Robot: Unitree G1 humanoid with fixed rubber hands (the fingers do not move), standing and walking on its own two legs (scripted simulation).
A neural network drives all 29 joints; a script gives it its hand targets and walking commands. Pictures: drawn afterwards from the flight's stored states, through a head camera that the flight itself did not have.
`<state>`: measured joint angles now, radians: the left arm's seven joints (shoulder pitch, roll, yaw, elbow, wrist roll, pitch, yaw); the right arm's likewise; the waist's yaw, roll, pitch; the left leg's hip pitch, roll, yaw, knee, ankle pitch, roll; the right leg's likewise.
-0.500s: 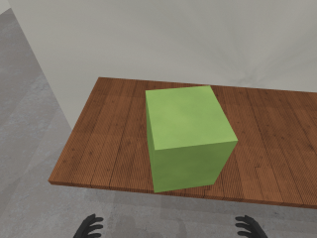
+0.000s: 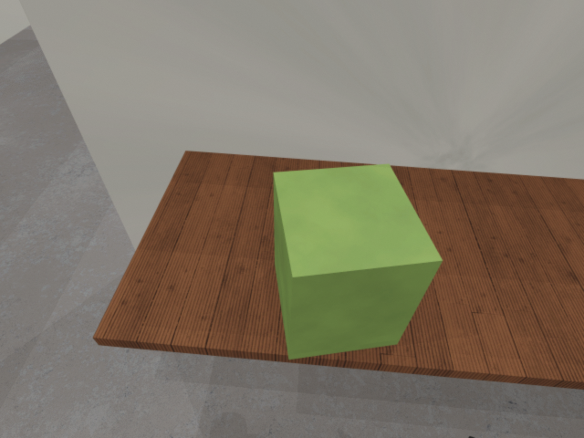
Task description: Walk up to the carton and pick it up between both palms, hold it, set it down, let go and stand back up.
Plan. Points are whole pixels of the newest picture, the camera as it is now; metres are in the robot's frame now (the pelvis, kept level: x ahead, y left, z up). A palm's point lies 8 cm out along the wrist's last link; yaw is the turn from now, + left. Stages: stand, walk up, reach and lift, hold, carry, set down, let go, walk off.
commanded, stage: stand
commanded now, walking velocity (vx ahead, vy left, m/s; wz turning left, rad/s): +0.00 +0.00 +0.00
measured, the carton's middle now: (338, 262) +0.43 -0.04 -0.02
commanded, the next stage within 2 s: none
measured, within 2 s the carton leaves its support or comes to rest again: neither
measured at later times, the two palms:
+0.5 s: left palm out of the picture +0.03 +0.29 -0.12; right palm out of the picture +0.09 -0.25 -0.11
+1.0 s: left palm out of the picture +0.02 +0.30 -0.12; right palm out of the picture +0.07 -0.26 -0.12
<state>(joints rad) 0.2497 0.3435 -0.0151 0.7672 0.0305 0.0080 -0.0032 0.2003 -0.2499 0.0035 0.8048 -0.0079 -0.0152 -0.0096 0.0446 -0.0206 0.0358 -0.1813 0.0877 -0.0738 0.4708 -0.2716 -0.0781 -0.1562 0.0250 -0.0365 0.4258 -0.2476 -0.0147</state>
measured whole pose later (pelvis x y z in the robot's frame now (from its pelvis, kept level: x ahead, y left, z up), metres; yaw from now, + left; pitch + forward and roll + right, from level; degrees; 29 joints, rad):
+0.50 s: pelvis -0.01 +0.00 +0.00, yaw +0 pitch -2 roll -1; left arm 0.25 0.36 -0.02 0.96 0.03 -0.02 0.00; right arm 0.20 -0.25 0.00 0.90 -0.01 0.01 -0.01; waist 0.04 -0.01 0.04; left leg -0.18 0.09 -0.07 0.47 -0.27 -0.08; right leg -0.15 0.02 -0.04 0.43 -0.24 -0.01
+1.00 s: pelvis -0.01 +0.00 +0.00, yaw +0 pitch -2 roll -1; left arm 0.25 0.36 -0.02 1.00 0.02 -0.02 0.00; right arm 0.20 -0.26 0.00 0.94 -0.01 0.01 -0.01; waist 0.04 0.01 0.04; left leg -0.18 0.09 -0.07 0.47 -0.26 -0.08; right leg -0.15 0.02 -0.04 0.43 -0.23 -0.01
